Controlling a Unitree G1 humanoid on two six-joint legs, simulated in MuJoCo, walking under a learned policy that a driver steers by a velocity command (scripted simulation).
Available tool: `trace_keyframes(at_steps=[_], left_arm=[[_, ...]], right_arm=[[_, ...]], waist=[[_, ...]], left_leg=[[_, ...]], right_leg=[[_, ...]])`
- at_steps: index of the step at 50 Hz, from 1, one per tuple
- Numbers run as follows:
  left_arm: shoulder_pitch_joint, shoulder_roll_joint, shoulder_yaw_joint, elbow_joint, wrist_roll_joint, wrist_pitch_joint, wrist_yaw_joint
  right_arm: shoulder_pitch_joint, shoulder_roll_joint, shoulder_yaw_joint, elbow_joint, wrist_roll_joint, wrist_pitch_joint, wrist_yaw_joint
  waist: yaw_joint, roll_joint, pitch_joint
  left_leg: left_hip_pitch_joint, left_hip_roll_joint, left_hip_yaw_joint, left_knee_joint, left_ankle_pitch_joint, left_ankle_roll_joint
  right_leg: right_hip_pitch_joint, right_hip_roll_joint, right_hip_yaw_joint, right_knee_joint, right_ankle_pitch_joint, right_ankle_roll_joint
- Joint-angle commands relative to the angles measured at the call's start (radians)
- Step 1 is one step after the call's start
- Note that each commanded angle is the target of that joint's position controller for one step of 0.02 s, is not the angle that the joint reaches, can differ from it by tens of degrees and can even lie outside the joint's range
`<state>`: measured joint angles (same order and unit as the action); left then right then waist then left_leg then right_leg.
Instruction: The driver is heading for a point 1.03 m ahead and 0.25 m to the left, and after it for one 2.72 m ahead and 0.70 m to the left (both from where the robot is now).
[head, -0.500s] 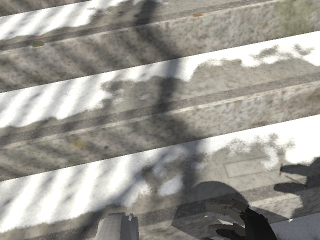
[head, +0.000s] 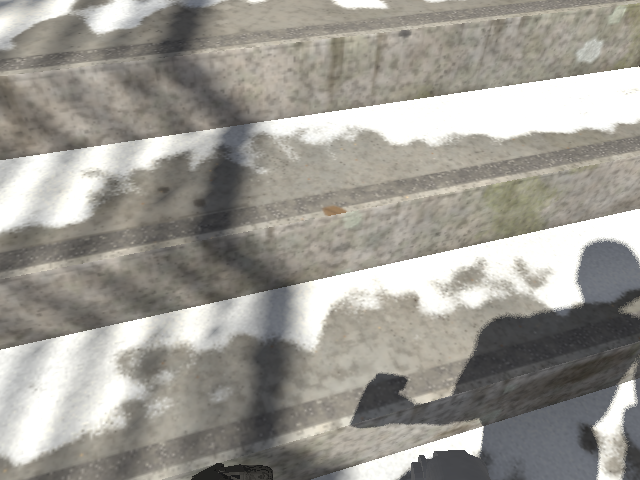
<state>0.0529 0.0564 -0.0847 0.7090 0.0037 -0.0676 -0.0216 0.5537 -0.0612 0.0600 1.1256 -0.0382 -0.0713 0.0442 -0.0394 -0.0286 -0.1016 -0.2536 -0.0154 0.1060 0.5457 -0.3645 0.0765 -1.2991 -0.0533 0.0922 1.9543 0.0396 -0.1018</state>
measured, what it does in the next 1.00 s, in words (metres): climbs, turning left: right foot 0.17 m higher, then left foot 0.17 m higher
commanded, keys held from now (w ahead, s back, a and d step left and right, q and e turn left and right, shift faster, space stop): w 0.44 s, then w+q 0.12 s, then q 0.44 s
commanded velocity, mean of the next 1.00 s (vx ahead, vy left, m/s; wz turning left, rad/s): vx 0.38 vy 0.00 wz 0.19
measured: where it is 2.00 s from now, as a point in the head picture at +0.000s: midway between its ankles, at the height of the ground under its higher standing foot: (343, 221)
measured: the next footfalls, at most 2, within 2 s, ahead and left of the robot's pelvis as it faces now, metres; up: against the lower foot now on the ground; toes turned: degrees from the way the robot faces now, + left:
right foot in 0.22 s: +0.35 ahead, -0.13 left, +0.17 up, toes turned -6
left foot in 0.72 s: +0.59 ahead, +0.08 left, +0.34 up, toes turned +12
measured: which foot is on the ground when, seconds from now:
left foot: down 0.00-0.24, up 0.26-0.70, down 0.72-1.00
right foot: up 0.00-0.20, down 0.22-0.74, up 0.76-1.00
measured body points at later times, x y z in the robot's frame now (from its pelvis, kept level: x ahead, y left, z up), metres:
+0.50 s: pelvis +0.31 -0.04 +0.16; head +0.28 -0.06 +0.61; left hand +0.24 +0.16 +0.01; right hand +0.53 -0.23 +0.09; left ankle +0.36 +0.13 -0.23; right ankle +0.31 -0.13 -0.56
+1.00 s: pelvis +0.52 +0.03 +0.32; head +0.51 +0.06 +0.77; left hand +0.66 +0.29 +0.23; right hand +0.65 -0.19 +0.20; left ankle +0.55 +0.08 -0.39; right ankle +0.56 -0.15 -0.15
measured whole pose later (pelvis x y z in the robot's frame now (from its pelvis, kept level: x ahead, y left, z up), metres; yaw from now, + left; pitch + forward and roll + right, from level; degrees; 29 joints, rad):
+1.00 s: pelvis +0.52 +0.03 +0.32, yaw +16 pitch +4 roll -3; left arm 0.08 0.18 -0.02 0.68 0.03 -0.09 0.01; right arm 0.31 -0.19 -0.01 0.86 -0.03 0.01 0.02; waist 0.01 -0.01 -0.07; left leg -0.50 -0.10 -0.03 0.72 -0.27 0.12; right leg -0.97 -0.03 0.10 1.92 -0.10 -0.06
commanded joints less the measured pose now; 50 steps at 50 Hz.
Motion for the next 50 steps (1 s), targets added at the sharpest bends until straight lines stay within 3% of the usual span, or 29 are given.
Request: trace_keyframes(at_steps=[1, 5, 7, 8, 9, 10, 11, 12, 13, 14, 16, 17, 19, 22, 23, 26, 30, 32, 34, 36, 37, 38, 39, 40, 42, 43, 45, 48, 50], left_arm=[[-0.18, -0.021, -0.02, -0.086, -0.014, -0.01, 0.001], [-0.444, -0.06, -0.064, -0.254, -0.032, -0.034, -0.05], [-0.579, -0.094, -0.097, -0.331, -0.014, -0.032, -0.056], [-0.482, -0.038, -0.069, -0.317, -0.031, -0.045, -0.059], [-0.364, 0.019, -0.035, -0.278, -0.031, -0.052, -0.044], [-0.151, 0.112, 0.015, -0.22, -0.027, -0.043, -0.03], [0.038, 0.22, 0.068, -0.155, -0.012, -0.028, -0.019], [0.295, 0.301, 0.107, -0.07, 0.023, -0.015, -0.019], [0.456, 0.403, 0.145, 0.026, 0.037, 0.012, 0.003], [0.451, 0.361, 0.144, 0.075, 0.053, 0.031, 0.03], [0.281, 0.082, 0.068, 0.198, 0.019, 0.018, -0.002], [0.261, 0.007, 0.05, 0.254, 0.016, 0.0, -0.011], [0.23, -0.068, 0.035, 0.304, 0.035, -0.013, -0.035], [0.148, -0.009, 0.031, 0.285, 0.056, -0.003, -0.044], [0.185, 0.019, 0.027, 0.302, 0.073, -0.007, -0.042], [0.239, 0.072, 0.02, 0.34, 0.048, 0.0, -0.035], [0.46, 0.151, 0.04, 0.39, 0.028, -0.008, 0.031], [0.487, 0.219, 0.064, 0.399, 0.003, 0.024, 0.072], [0.469, 0.255, 0.07, 0.385, 0.007, 0.039, 0.066], [0.427, 0.32, 0.087, 0.344, 0.001, 0.025, 0.061], [0.383, 0.337, 0.096, 0.31, 0.005, 0.013, 0.063], [0.375, 0.299, 0.096, 0.241, 0.034, -0.008, 0.052], [0.31, 0.198, 0.08, 0.205, 0.035, -0.03, 0.019], [0.325, 0.167, 0.093, 0.207, 0.004, -0.041, -0.025], [0.139, 0.11, 0.082, 0.088, 0.013, -0.017, -0.018], [0.137, 0.132, 0.089, 0.055, 0.025, -0.011, 0.005], [0.209, 0.103, 0.069, 0.016, 0.024, -0.013, 0.009], [0.193, 0.071, 0.048, -0.02, 0.035, -0.019, 0.032], [0.16, 0.079, 0.044, -0.051, 0.04, -0.004, 0.05]], right_arm=[[0.162, -0.114, -0.019, -0.012, -0.001, -0.003, -0.043], [0.226, -0.07, -0.017, -0.016, 0.02, 0.043, -0.095], [0.222, -0.101, -0.033, -0.007, 0.059, 0.037, -0.112], [0.135, -0.122, -0.024, -0.02, 0.062, 0.014, -0.095], [0.182, -0.186, -0.035, 0.003, 0.032, -0.011, -0.074], [0.184, -0.264, -0.051, 0.013, 0.022, -0.022, -0.062], [0.056, -0.35, -0.083, -0.022, 0.024, -0.018, -0.065], [0.019, -0.322, -0.085, -0.061, 0.006, -0.035, -0.066], [0.027, -0.19, -0.066, -0.071, 0.014, -0.057, -0.035], [-0.018, -0.134, -0.077, -0.057, 0.018, -0.085, 0.008], [-0.324, -0.025, -0.055, -0.278, 0.044, -0.076, 0.037], [-0.378, -0.017, -0.041, -0.349, 0.032, -0.062, 0.029], [-0.29, 0.048, -0.003, -0.361, 0.046, -0.041, 0.03], [-0.24, 0.017, 0.021, -0.358, 0.07, -0.009, 0.02], [-0.272, 0.016, 0.026, -0.348, 0.071, 0.006, 0.002], [-0.416, 0.036, 0.053, -0.436, 0.05, 0.026, -0.021], [-0.727, -0.014, 0.063, -0.549, 0.044, 0.019, -0.033], [-0.765, 0.008, 0.069, -0.575, 0.036, 0.017, -0.018], [-0.714, -0.006, 0.051, -0.527, 0.041, 0.016, 0.001], [-0.56, -0.103, 0.004, -0.482, 0.039, 0.019, 0.005], [-0.458, -0.183, -0.028, -0.459, 0.027, 0.025, 0.012], [-0.339, -0.308, -0.072, -0.441, 0.002, 0.043, 0.01], [-0.252, -0.389, -0.103, -0.407, -0.028, 0.08, -0.019], [-0.276, -0.331, -0.086, -0.411, -0.07, 0.075, -0.038], [-0.436, -0.15, -0.05, -0.404, -0.007, 0.057, -0.027], [-0.445, -0.123, -0.049, -0.373, 0.01, 0.046, -0.023], [-0.397, -0.094, -0.045, -0.331, 0.004, 0.041, -0.024], [-0.34, -0.159, -0.067, -0.34, 0.007, 0.06, -0.017], [-0.363, -0.185, -0.079, -0.384, 0.007, 0.082, -0.04]], waist=[[-0.07, 0.151, 0.108], [-0.108, 0.119, 0.168], [-0.109, 0.095, 0.161], [-0.007, 0.131, 0.118], [0.038, 0.228, -0.018], [0.152, 0.359, -0.152], [0.274, 0.423, -0.201], [0.331, 0.25, -0.387], [0.295, -0.171, -0.497], [0.272, -0.202, -0.495], [0.116, -0.041, -0.047], [0.057, 0.022, 0.073], [-0.049, 0.077, 0.079], [-0.124, 0.015, 0.13], [-0.103, -0.024, 0.122], [-0.1, -0.038, 0.165], [0.058, -0.068, 0.124], [0.052, -0.095, 0.053], [0.021, -0.087, -0.049], [-0.046, -0.225, -0.119], [-0.094, -0.271, -0.171], [-0.097, -0.007, -0.276], [-0.098, 0.319, -0.339], [-0.044, 0.23, -0.339], [0.033, 0.056, 0.016], [0.075, -0.011, 0.067], [0.127, 0.035, 0.062], [0.123, 0.056, 0.015], [0.126, 0.055, -0.007]], left_leg=[[0.271, 0.252, -0.337, -0.187, 0.301, 0.085], [0.285, 0.282, -0.35, -0.318, 0.296, 0.06], [0.045, 0.311, -0.297, -0.587, 0.491, 0.097], [-0.035, 0.264, -0.182, -0.554, 1.024, 0.089], [0.036, 0.267, -0.132, -0.414, 1.648, 0.095], [0.249, 0.275, -0.122, -0.271, 1.961, 0.102], [0.333, 0.267, -0.132, -0.086, 2.023, 0.081], [0.073, 0.232, -0.177, 0.205, 1.839, 0.076], [-0.246, 0.009, -0.221, 0.626, 0.86, 0.051], [-0.376, -0.121, -0.393, 1.189, 0.282, 0.033], [-0.673, -0.053, -0.355, 1.576, 0.242, 0.097], [-0.752, -0.033, -0.337, 1.651, 0.234, 0.135], [-0.83, -0.015, -0.361, 1.681, 0.294, 0.182], [-0.877, 0.002, -0.311, 1.515, 0.354, 0.116], [-0.913, -0.022, -0.248, 1.646, 0.397, 0.085], [-1.091, 0.012, -0.225, 1.664, 0.41, 0.057], [-1.036, 0.086, -0.049, 1.311, 0.281, -0.006], [-1.007, 0.154, -0.045, 1.103, 0.136, 0.004], [-0.602, 0.04, 0.141, 0.905, 0.046, 0.069], [-0.453, -0.055, 0.111, 0.629, -0.094, 0.109], [-0.328, -0.046, -0.055, 0.47, -0.075, 0.136], [0.005, 0.091, -0.447, 0.356, 0.193, 0.244], [0.22, 0.256, -0.908, -0.137, 0.258, 0.342], [0.148, 0.296, -1.025, -0.227, 0.161, 0.296], [-0.216, 0.193, -0.7, -0.086, 0.019, 0.167], [-0.292, 0.147, -0.564, -0.04, 0.035, 0.111], [-0.257, 0.095, -0.477, -0.048, 0.171, 0.074], [-0.141, 0.073, -0.377, -0.015, 0.5, 0.005], [-0.13, 0.043, -0.351, 0.004, 0.58, -0.041]], right_leg=[[-0.364, -0.073, -0.122, 0.137, -0.088, 0.056], [-0.378, -0.142, -0.155, -0.125, -0.152, 0.089], [0.097, -0.126, -0.239, -0.472, -0.274, 0.072], [0.463, -0.038, -0.355, -0.662, -0.319, 0.026], [0.726, 0.072, -0.405, -0.642, -0.331, -0.005], [0.837, 0.118, -0.342, -0.752, -0.383, -0.053], [0.912, 0.086, -0.194, -0.896, -0.423, -0.087], [1.321, -0.068, 0.153, -0.945, -0.282, -0.182], [1.577, -0.258, 0.696, -1.449, -0.456, -0.315], [1.511, -0.353, 1.005, -1.712, -0.517, -0.316], [1.078, -0.29, 0.585, -1.615, -0.586, -0.15], [0.957, -0.244, 0.375, -1.566, -0.44, -0.089], [0.918, -0.148, 0.083, -1.517, -0.257, 0.013], [0.749, -0.098, -0.16, -1.597, -0.194, 0.044], [0.734, -0.114, -0.175, -1.62, -0.147, 0.014], [0.748, -0.131, -0.166, -1.657, -0.212, 0.055], [0.934, -0.178, -0.135, -1.828, -0.049, 0.017], [1.235, -0.217, -0.173, -1.83, 0.255, 0.012], [1.215, -0.208, -0.31, -1.707, 1.074, -0.008], [1.402, -0.256, -0.243, -1.519, 1.51, -0.041], [1.416, -0.231, -0.23, -1.347, 1.457, -0.027], [1.069, -0.112, -0.193, -1.071, 1.158, 0.019], [0.768, 0.129, -0.135, -0.65, -0.203, 0.094], [0.681, 0.137, 0.089, -0.263, -0.304, 0.1], [0.472, 0.067, 0.055, -0.112, -0.23, 0.052], [0.453, 0.041, 0.027, -0.1, -0.192, 0.029], [0.393, 0.035, 0.026, 0.0, -0.175, -0.005], [0.263, 0.032, -0.013, 0.036, -0.133, 0.037], [0.218, 0.008, -0.057, -0.036, -0.108, 0.082]])
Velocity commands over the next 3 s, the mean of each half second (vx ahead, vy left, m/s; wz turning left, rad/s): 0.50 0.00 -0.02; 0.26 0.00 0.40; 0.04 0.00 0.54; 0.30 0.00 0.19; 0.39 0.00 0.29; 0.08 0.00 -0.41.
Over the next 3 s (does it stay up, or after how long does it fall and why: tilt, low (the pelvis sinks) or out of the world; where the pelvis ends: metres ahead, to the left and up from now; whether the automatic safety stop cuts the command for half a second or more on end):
stays up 1.17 0.18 0.67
